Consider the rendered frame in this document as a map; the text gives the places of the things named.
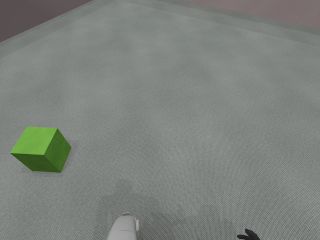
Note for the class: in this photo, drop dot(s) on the robot left shin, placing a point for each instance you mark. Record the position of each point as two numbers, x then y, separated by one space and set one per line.
127 214

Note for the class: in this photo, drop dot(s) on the carton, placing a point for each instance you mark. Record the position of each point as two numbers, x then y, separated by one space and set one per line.
42 149

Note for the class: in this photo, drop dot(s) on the robot right hand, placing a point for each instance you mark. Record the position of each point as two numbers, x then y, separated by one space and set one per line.
251 235

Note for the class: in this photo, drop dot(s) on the left robot thigh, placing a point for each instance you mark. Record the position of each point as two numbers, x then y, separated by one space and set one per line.
125 228

